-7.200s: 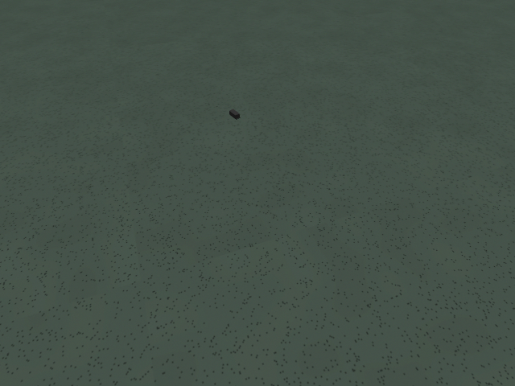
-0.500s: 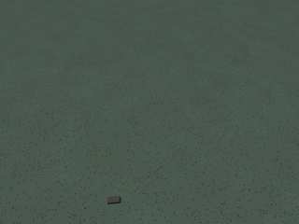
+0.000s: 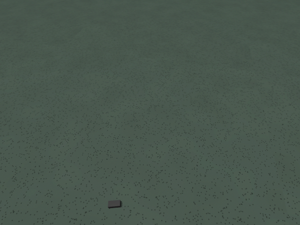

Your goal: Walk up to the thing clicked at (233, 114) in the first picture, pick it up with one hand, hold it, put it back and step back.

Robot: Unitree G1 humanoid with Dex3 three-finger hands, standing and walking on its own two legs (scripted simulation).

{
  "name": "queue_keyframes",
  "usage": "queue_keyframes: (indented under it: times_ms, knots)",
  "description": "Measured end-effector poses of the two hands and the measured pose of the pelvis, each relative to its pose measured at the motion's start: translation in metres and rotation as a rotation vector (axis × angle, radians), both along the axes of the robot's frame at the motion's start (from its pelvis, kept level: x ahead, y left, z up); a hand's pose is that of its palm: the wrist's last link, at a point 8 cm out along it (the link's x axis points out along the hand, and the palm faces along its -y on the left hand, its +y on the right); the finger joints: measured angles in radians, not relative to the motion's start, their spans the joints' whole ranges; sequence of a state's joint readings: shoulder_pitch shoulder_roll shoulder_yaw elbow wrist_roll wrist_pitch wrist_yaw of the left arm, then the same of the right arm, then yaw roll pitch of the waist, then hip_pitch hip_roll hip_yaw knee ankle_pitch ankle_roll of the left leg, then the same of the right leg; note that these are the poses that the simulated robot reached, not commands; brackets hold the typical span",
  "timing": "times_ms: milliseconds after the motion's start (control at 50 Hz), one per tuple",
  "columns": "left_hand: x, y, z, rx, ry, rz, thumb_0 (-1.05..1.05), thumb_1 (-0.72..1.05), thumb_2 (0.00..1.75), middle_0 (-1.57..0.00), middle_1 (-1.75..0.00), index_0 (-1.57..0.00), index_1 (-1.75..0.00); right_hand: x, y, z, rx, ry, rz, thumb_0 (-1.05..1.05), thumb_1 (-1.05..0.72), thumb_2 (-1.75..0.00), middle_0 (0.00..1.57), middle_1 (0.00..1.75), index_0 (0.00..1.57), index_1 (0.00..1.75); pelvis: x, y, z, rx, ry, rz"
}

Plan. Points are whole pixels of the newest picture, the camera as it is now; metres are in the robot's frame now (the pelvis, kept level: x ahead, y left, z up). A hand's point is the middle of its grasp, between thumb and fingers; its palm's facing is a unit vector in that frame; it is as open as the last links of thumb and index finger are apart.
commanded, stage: walk up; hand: left
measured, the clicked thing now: (114, 204) +0.41 +0.26 -0.77
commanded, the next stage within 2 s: stand in 0.02 s
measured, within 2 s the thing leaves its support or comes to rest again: neither
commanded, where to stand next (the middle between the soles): +0.04 -0.01 m, yaw +2 degrees
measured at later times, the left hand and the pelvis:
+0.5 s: hand out of the picture +0.09 +0.24 -0.16, palm faces -0.03 -0.94 -0.33, open 7.4 cm; pelvis +0.01 -0.01 +0.00, yaw +0 degrees
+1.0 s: hand out of the picture +0.09 +0.24 -0.16, palm faces -0.02 -0.94 -0.34, open 7.4 cm; pelvis +0.02 -0.01 +0.00, yaw +1 degrees
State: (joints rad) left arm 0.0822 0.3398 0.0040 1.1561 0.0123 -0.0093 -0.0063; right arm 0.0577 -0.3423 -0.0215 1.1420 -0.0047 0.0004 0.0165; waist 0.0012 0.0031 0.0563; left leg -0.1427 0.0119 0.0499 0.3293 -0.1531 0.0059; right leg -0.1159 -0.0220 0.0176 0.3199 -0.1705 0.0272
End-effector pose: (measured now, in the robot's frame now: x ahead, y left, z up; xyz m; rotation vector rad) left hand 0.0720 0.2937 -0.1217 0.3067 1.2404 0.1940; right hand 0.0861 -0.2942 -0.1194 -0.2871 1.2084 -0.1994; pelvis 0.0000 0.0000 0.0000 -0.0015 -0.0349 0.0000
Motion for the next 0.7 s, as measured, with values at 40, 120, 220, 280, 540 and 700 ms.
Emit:
queue_keyframes:
  times_ms: [40, 120, 220, 280, 540, 700]
  knots:
    - [0.001, 0.000, 0.000, 0.001, -0.001, -0.001, 0.01, 0.90, 0.90, -0.20, -0.30, -0.21, -0.30, -0.003, -0.001, 0.000, -0.001, 0.007, -0.001, 0.01, -0.90, -0.90, 0.20, 0.30, 0.20, 0.30, 0.001, 0.000, 0.000, 0.000, 0.000, 0.001]
    - [0.004, -0.002, 0.001, -0.001, -0.008, -0.006, 0.01, 0.90, 0.90, -0.20, -0.30, -0.21, -0.30, -0.006, -0.002, -0.001, -0.003, 0.016, 0.001, 0.01, -0.90, -0.90, 0.20, 0.30, 0.20, 0.30, 0.003, -0.002, 0.000, 0.003, -0.002, 0.001]
    - [0.008, -0.004, 0.002, -0.002, -0.020, -0.008, 0.01, 0.90, 0.90, -0.20, -0.30, -0.21, -0.30, -0.008, -0.004, -0.001, -0.006, 0.016, 0.000, 0.01, -0.90, -0.90, 0.20, 0.30, 0.21, 0.30, 0.006, -0.003, 0.000, 0.005, -0.005, 0.003]
    - [0.010, -0.005, 0.003, -0.001, -0.025, -0.011, 0.01, 0.90, 0.90, -0.20, -0.30, -0.21, -0.30, -0.007, -0.006, -0.001, -0.007, 0.017, -0.001, 0.01, -0.90, -0.90, 0.20, 0.30, 0.21, 0.30, 0.007, -0.005, 0.001, 0.005, -0.005, 0.006]
    - [0.009, -0.009, 0.002, -0.002, -0.012, -0.008, 0.01, 0.90, 0.90, -0.20, -0.30, -0.21, -0.30, -0.003, -0.012, 0.000, -0.013, 0.024, 0.005, 0.01, -0.90, -0.90, 0.20, 0.30, 0.21, 0.30, 0.011, -0.009, 0.001, 0.004, -0.002, 0.009]
    - [0.009, -0.011, 0.002, 0.002, -0.004, -0.005, 0.01, 0.90, 0.90, -0.20, -0.30, -0.21, -0.30, 0.002, -0.013, -0.001, -0.010, 0.028, 0.012, 0.01, -0.90, -0.90, 0.20, 0.30, 0.21, 0.30, 0.015, -0.012, 0.001, 0.003, 0.001, 0.011]
